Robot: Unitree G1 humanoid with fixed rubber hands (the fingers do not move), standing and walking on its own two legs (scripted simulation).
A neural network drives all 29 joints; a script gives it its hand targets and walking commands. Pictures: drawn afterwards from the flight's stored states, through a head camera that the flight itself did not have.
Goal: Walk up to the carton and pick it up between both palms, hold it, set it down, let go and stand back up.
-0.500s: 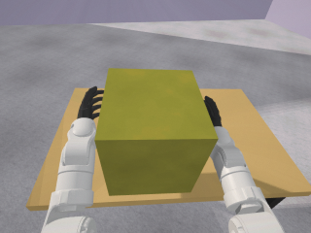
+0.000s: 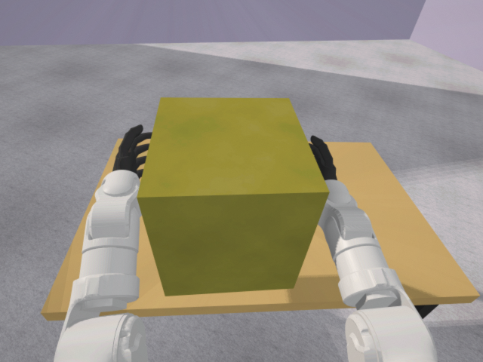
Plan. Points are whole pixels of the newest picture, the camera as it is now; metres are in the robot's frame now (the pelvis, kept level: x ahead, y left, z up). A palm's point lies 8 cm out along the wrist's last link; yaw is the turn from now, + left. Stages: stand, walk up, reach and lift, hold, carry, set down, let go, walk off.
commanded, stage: reach and lift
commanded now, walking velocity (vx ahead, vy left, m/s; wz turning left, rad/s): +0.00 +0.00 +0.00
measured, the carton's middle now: (228, 194) +0.38 +0.00 +0.11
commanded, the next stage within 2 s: hold in 0.72 s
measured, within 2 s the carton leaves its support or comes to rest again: neither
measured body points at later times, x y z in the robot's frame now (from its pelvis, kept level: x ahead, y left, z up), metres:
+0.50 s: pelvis +0.01 +0.01 +0.00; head -0.03 +0.03 +0.45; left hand +0.40 +0.15 +0.18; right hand +0.38 -0.17 +0.16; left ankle +0.03 +0.13 -0.75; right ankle +0.01 -0.12 -0.75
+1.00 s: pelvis +0.00 +0.01 +0.00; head -0.06 +0.03 +0.44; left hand +0.38 +0.17 +0.21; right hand +0.38 -0.16 +0.20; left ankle +0.03 +0.13 -0.75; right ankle +0.01 -0.12 -0.75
